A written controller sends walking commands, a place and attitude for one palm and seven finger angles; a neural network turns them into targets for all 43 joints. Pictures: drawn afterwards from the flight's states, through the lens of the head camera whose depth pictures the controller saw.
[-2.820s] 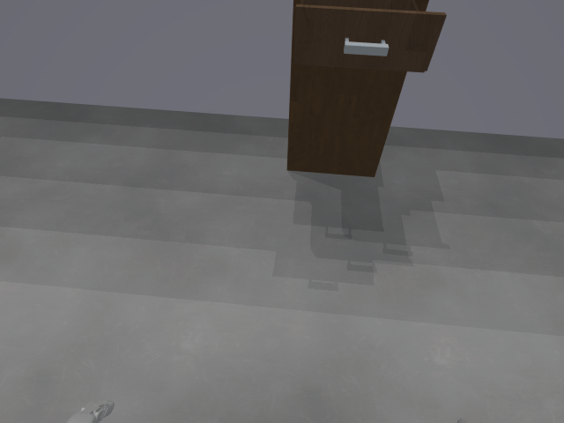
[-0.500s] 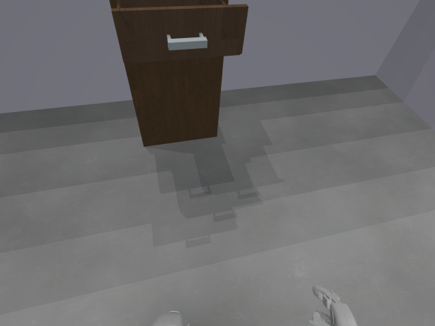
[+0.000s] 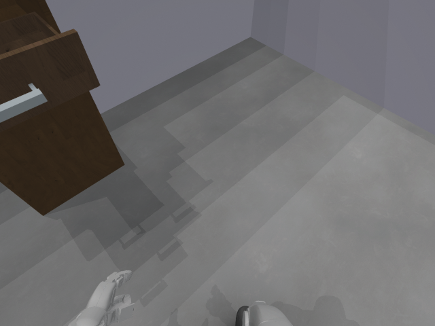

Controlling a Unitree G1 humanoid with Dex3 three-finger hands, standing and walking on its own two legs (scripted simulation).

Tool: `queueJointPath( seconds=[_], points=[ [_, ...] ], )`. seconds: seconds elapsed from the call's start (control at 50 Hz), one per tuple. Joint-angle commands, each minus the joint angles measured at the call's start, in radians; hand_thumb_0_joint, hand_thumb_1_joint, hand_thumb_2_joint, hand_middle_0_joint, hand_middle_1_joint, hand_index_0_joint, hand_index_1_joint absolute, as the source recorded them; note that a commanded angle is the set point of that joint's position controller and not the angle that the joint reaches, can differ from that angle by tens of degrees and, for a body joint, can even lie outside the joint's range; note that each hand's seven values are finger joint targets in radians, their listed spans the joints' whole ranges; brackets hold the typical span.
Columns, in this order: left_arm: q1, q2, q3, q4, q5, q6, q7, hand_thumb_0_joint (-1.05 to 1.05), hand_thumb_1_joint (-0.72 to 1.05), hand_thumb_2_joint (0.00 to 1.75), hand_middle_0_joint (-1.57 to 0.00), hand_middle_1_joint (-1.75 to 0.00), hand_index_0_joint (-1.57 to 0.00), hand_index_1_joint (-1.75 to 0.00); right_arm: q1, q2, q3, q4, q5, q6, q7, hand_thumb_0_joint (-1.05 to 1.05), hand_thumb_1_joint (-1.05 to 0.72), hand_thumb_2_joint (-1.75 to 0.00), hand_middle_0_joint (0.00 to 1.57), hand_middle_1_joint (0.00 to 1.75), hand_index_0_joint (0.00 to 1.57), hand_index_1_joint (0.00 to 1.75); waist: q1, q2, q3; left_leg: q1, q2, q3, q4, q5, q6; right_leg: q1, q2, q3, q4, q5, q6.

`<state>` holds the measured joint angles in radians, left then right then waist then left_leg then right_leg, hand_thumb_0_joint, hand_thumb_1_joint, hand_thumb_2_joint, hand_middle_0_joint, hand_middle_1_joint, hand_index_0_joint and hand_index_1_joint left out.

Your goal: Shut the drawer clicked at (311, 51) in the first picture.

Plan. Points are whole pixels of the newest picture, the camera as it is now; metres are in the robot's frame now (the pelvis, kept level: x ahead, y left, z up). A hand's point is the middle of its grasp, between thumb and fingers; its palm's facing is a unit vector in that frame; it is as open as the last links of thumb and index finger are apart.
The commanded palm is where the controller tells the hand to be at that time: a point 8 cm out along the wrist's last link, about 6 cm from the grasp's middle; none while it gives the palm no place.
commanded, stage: walk to a spot facing it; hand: left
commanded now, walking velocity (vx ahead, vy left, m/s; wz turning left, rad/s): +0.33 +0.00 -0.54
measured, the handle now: (13, 101) +0.59 +0.46 +0.05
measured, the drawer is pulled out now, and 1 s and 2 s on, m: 0.30 0.30 0.30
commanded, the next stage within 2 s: turn to face it in 0.58 s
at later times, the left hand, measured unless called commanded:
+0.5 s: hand (117, 293) +0.21 +0.22 -0.17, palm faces -0.08 -0.97 -0.21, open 7.3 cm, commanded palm none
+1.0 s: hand (180, 186) +0.47 +0.09 -0.15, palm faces -0.34 -0.92 -0.19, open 7.3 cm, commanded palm none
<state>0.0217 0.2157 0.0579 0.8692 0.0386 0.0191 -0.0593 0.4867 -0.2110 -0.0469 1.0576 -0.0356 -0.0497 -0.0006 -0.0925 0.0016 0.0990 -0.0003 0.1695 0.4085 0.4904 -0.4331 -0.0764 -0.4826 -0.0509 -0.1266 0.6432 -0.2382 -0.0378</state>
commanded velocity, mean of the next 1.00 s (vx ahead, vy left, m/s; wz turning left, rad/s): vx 0.13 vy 0.00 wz -0.11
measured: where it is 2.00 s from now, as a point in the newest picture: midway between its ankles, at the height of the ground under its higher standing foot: (223, 307)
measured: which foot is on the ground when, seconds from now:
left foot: down 0.00-0.02, up 0.04-0.46, down 0.48-0.92, up 0.94-1.00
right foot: up 0.00-0.00, down 0.02-0.48, up 0.50-0.88, down 0.90-1.00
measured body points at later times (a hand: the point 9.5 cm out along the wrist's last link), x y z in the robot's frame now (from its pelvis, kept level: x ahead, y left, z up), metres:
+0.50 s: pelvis +0.19 +0.01 +0.00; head +0.21 +0.03 +0.45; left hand +0.22 +0.27 -0.16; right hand +0.31 -0.25 -0.10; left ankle +0.28 +0.11 -0.73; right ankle +0.11 -0.10 -0.72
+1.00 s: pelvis +0.29 -0.02 +0.00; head +0.31 -0.04 +0.45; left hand +0.49 +0.14 -0.13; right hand +0.15 -0.21 -0.15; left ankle +0.27 +0.10 -0.69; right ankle +0.28 -0.15 -0.73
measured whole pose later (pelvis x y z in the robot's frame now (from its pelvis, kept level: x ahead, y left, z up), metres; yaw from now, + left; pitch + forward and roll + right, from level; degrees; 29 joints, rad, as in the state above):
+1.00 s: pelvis +0.29 -0.02 +0.00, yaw -16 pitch +0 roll +0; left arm 0.08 0.14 0.02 0.96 0.03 -0.03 0.02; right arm 0.39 -0.17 -0.04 1.10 -0.01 0.04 -0.01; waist -0.08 0.02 0.06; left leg -0.30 0.08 0.11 0.85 -0.56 -0.04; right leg -0.29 -0.09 -0.15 0.56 -0.26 0.00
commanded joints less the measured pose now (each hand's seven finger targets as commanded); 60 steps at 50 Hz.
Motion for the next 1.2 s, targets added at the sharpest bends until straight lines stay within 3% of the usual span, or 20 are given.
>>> queueJointPath(
  seconds=[0.0, 0.02, 0.04, 0.08, 0.16, 0.34, 0.42, 0.46, 0.5, 0.58, 0.7, 0.78, 0.84, 0.88, 0.9, 0.92, 1.0, 1.14, 1.16, 1.18],
  points=[
    [0.423, 0.299, 0.079, 0.042, -0.014, -0.064, 0.031, 0.0, 0.9, 0.9, -0.2, -0.3, -0.2, -0.3, -0.028, -0.087, -0.01, -0.149, 0.034, -0.021, 0.006, 0.0, -0.9, -0.9, 0.2, 0.3, 0.2, 0.3, 0.232, -0.224, -0.409, -0.635, -0.024, -0.103, 0.78, -0.123, 0.002, 0.892, -0.335, 0.569, -0.185, 0.2, -0.214],
    [0.455, 0.35, 0.09, 0.06, -0.04, -0.05, 0.042, 0.0, 0.9, 0.9, -0.2, -0.3, -0.2, -0.3, -0.136, -0.109, -0.014, -0.177, 0.033, -0.021, -0.008, 0.0, -0.9, -0.9, 0.2, 0.3, 0.2, 0.3, 0.246, -0.169, -0.398, -0.729, -0.033, -0.27, 0.918, -0.181, 0.02, 0.836, -0.401, 0.668, -0.266, 0.324, -0.261],
    [0.394, 0.316, 0.082, 0.037, -0.036, -0.05, 0.045, 0.0, 0.9, 0.9, -0.2, -0.3, -0.2, -0.3, -0.174, -0.107, -0.02, -0.187, 0.031, -0.025, -0.011, 0.0, -0.9, -0.9, 0.2, 0.3, 0.2, 0.3, 0.22, -0.139, -0.341, -0.751, -0.013, -0.344, 0.969, -0.084, 0.022, 0.744, -0.362, 0.627, -0.285, 0.28, -0.244],
    [0.247, 0.202, 0.049, 0.007, -0.035, -0.058, 0.058, 0.0, 0.9, 0.9, -0.2, -0.3, -0.2, -0.3, -0.206, -0.108, -0.021, -0.164, 0.016, -0.008, -0.009, 0.0, -0.9, -0.9, 0.2, 0.3, 0.2, 0.3, 0.133, -0.018, -0.154, -0.674, 0.048, -0.377, 0.85, 0.072, 0.018, 0.442, -0.266, 0.418, -0.331, 0.269, -0.186],
    [0.172, 0.155, 0.038, 0.012, -0.015, -0.079, 0.063, 0.0, 0.9, 0.9, -0.2, -0.3, -0.2, -0.3, -0.101, -0.057, -0.019, -0.126, 0.006, 0.027, -0.002, 0.0, -0.9, -0.9, 0.2, 0.3, 0.2, 0.3, 0.039, -0.083, -0.122, -0.53, 0.017, -0.356, 0.638, 0.132, -0.001, 0.224, -0.17, 0.278, -0.388, 0.209, -0.158],
    [0.293, 0.163, 0.043, 0.042, -0.018, -0.078, 0.054, 0.0, 0.9, 0.9, -0.2, -0.3, -0.2, -0.3, -0.375, -0.055, -0.015, -0.239, 0.013, 0.003, 0.016, 0.0, -0.9, -0.9, 0.2, 0.3, 0.2, 0.3, 0.126, -0.129, -0.074, -0.491, -0.076, -0.346, 0.245, 0.177, 0.016, 0.291, -0.153, 0.381, -0.373, 0.144, -0.154],
    [0.268, 0.154, 0.049, 0.031, -0.026, -0.065, 0.055, 0.0, 0.9, 0.9, -0.2, -0.3, -0.2, -0.3, -0.25, -0.106, -0.025, -0.204, 0.015, -0.018, -0.007, 0.0, -0.9, -0.9, 0.2, 0.3, 0.2, 0.3, 0.054, -0.064, -0.125, -0.086, -0.098, -0.343, -0.048, 0.234, 0.039, 0.159, -0.069, 0.345, -0.143, 0.215, -0.082],
    [0.297, 0.067, 0.03, 0.0, -0.035, -0.067, 0.038, 0.0, 0.9, 0.9, -0.2, -0.3, -0.2, -0.3, -0.046, -0.289, -0.059, -0.171, 0.005, -0.015, -0.018, 0.0, -0.9, -0.9, 0.2, 0.3, 0.2, 0.3, -0.008, 0.317, -0.254, 0.217, 0.357, -0.807, -0.186, 0.279, 0.21, -0.176, 0.103, 0.118, 0.409, -0.365, 0.026],
    [0.246, 0.107, 0.045, 0.017, -0.018, -0.057, 0.034, 0.0, 0.9, 0.9, -0.2, -0.3, -0.2, -0.3, -0.14, -0.2, -0.032, -0.189, 0.01, -0.012, -0.023, 0.0, -0.9, -0.9, 0.2, 0.3, 0.2, 0.3, 0.017, 0.157, -0.134, -0.004, 0.325, -0.719, -0.23, 0.241, 0.227, -0.202, 0.021, 0.156, 0.608, -0.286, 0.041],
    [0.309, 0.058, 0.042, 0.05, -0.016, -0.01, 0.02, 0.0, 0.9, 0.9, -0.2, -0.3, -0.2, -0.3, -0.251, -0.109, -0.006, -0.19, 0.018, -0.018, -0.028, 0.0, -0.9, -0.9, 0.2, 0.3, 0.2, 0.3, 0.107, 0.151, -0.094, -0.147, 0.195, -0.356, -0.2, 0.611, 0.172, -0.105, -0.03, 0.112, 0.599, -0.105, 0.081],
    [0.24, 0.001, 0.024, 0.032, -0.011, 0.011, 0.034, 0.0, 0.9, 0.9, -0.2, -0.3, -0.2, -0.3, -0.187, -0.102, -0.018, -0.135, 0.012, -0.006, -0.027, 0.0, -0.9, -0.9, 0.2, 0.3, 0.2, 0.3, 0.084, 0.167, -0.074, -0.171, 0.152, -0.248, -0.173, 0.73, 0.191, -0.033, -0.032, 0.057, 0.331, -0.034, 0.093],
    [0.199, -0.021, -0.007, 0.055, -0.012, -0.014, 0.057, 0.0, 0.9, 0.9, -0.2, -0.3, -0.2, -0.3, -0.135, -0.097, -0.014, -0.076, 0.008, 0.003, -0.023, 0.0, -0.9, -0.9, 0.2, 0.3, 0.2, 0.3, 0.065, 0.188, -0.098, -0.149, 0.12, -0.287, -0.111, 0.812, 0.198, 0.12, 0.006, 0.02, 0.067, -0.005, 0.075],
    [0.232, 0.018, -0.007, 0.091, -0.015, -0.033, 0.07, 0.0, 0.9, 0.9, -0.2, -0.3, -0.2, -0.3, -0.134, -0.089, -0.014, -0.043, 0.015, 0.013, -0.023, 0.0, -0.9, -0.9, 0.2, 0.3, 0.2, 0.3, 0.103, 0.151, -0.137, -0.148, 0.074, -0.328, -0.021, 0.688, 0.14, 0.296, 0.001, 0.001, -0.218, 0.148, 0.075],
    [0.301, 0.124, 0.01, 0.121, -0.012, -0.05, 0.088, 0.0, 0.9, 0.9, -0.2, -0.3, -0.2, -0.3, -0.104, -0.022, -0.001, -0.047, 0.027, 0.017, -0.014, 0.0, -0.9, -0.9, 0.2, 0.3, 0.2, 0.3, 0.128, -0.034, -0.212, -0.395, -0.016, -0.274, 0.128, 0.348, 0.057, 0.586, -0.235, 0.186, -0.174, 0.619, 0.011],
    [0.338, 0.177, 0.019, 0.135, -0.018, -0.053, 0.091, 0.0, 0.9, 0.9, -0.2, -0.3, -0.2, -0.3, -0.115, 0.011, 0.004, -0.063, 0.034, 0.033, -0.015, 0.0, -0.9, -0.9, 0.2, 0.3, 0.2, 0.3, 0.14, -0.157, -0.245, -0.455, -0.083, -0.273, 0.275, -0.115, 0.027, 0.616, -0.399, 0.242, -0.198, 0.801, -0.091],
    [0.34, 0.201, 0.03, 0.127, -0.02, -0.053, 0.093, 0.0, 0.9, 0.9, -0.2, -0.3, -0.2, -0.3, -0.146, -0.015, -0.002, -0.079, 0.031, 0.054, -0.021, 0.0, -0.9, -0.9, 0.2, 0.3, 0.2, 0.3, 0.164, -0.3, -0.267, -0.465, -0.086, -0.328, 0.418, -0.24, 0.03, 0.559, -0.412, 0.265, -0.224, 0.832, -0.143],
    [0.162, 0.138, 0.024, 0.061, -0.013, -0.029, 0.105, 0.0, 0.9, 0.9, -0.2, -0.3, -0.2, -0.3, -0.141, -0.023, -0.021, -0.065, 0.028, 0.077, -0.006, 0.0, -0.9, -0.9, 0.2, 0.3, 0.2, 0.3, 0.094, -0.159, -0.146, -0.493, -0.074, -0.356, 0.583, -0.1, 0.022, 0.381, -0.34, 0.083, -0.251, 0.532, -0.108],
    [0.116, 0.148, 0.046, 0.012, -0.012, -0.006, 0.101, 0.0, 0.9, 0.9, -0.2, -0.3, -0.2, -0.3, -0.126, -0.015, -0.032, -0.117, 0.017, 0.081, 0.015, 0.0, -0.9, -0.9, 0.2, 0.3, 0.2, 0.3, 0.06, -0.188, -0.094, -0.328, -0.099, -0.253, 0.227, 0.088, 0.022, 0.191, -0.306, -0.029, -0.179, 0.121, -0.024],
    [0.122, 0.134, 0.047, 0.007, -0.018, 0.0, 0.098, 0.0, 0.9, 0.9, -0.2, -0.3, -0.2, -0.3, -0.102, -0.033, -0.039, -0.118, 0.016, 0.077, 0.016, 0.0, -0.9, -0.9, 0.2, 0.3, 0.2, 0.3, 0.046, -0.117, -0.11, -0.251, -0.107, -0.258, 0.111, 0.172, 0.028, 0.157, -0.284, -0.048, -0.098, 0.058, 0.004],
    [0.126, 0.106, 0.043, -0.013, -0.026, 0.011, 0.093, 0.0, 0.9, 0.9, -0.2, -0.3, -0.2, -0.3, -0.057, -0.092, -0.052, -0.119, 0.013, 0.07, 0.017, 0.0, -0.9, -0.9, 0.2, 0.3, 0.2, 0.3, 0.023, 0.06, -0.121, -0.21, -0.044, -0.388, -0.023, 0.248, 0.059, 0.092, -0.21, -0.08, 0.063, -0.073, 0.048]
  ],
)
